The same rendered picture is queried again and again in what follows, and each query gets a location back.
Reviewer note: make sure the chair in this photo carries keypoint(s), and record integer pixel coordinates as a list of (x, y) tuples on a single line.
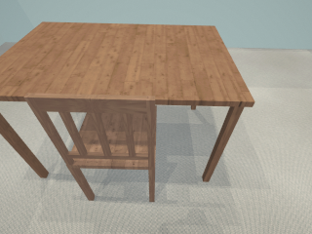
[(118, 133)]

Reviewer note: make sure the table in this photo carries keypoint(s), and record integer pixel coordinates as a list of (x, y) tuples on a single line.
[(177, 64)]

